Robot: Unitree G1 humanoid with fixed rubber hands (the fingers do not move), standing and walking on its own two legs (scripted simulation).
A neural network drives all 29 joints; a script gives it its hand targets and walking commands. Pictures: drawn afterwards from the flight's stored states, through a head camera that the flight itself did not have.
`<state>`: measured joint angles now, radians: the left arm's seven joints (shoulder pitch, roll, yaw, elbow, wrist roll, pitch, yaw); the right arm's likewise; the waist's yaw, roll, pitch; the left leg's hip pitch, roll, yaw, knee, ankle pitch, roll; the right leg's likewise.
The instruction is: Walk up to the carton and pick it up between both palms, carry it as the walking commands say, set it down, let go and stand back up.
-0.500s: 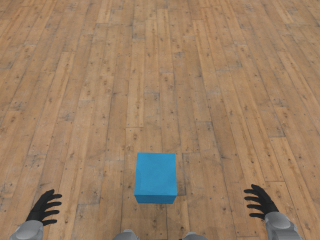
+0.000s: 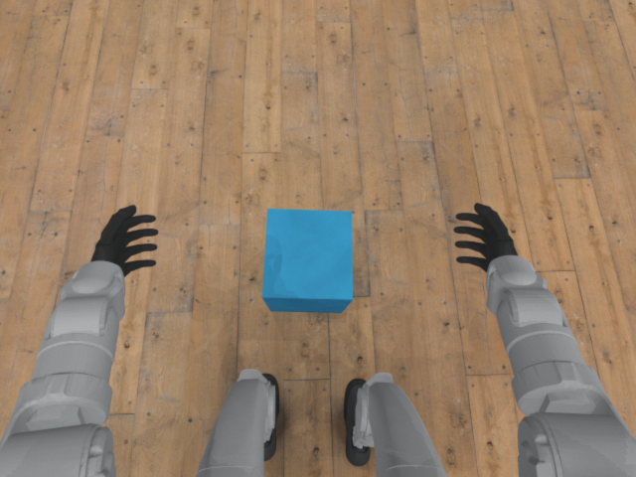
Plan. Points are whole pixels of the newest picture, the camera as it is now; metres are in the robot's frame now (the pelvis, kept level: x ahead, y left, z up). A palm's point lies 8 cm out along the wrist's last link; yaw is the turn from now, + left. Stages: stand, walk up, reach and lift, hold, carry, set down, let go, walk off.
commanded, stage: reach and lift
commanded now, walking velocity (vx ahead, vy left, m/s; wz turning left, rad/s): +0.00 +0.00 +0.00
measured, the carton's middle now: (307, 265) +0.49 +0.01 -0.57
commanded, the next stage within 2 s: none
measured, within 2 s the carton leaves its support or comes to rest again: neither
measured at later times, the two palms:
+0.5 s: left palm (182, 183) +0.51 +0.21 -0.13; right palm (437, 190) +0.51 -0.18 -0.14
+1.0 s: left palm (203, 204) +0.51 +0.20 -0.23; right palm (413, 209) +0.51 -0.17 -0.24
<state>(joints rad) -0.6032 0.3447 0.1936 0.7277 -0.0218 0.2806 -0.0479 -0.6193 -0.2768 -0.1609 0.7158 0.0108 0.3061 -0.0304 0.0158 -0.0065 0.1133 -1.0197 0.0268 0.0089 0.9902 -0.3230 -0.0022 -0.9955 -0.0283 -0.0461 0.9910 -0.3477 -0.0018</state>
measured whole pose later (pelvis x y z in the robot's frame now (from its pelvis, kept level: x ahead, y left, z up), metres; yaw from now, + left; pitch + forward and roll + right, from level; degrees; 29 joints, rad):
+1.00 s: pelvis -0.01 +0.00 -0.11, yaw -1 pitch +50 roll +0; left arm -1.20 0.27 0.36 0.95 0.06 0.11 0.01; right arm -1.19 -0.19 -0.34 0.90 -0.06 0.12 -0.09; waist 0.02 -0.01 -0.06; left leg -1.84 0.03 0.02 1.37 -0.39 0.00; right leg -1.83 -0.02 -0.02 1.38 -0.42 0.00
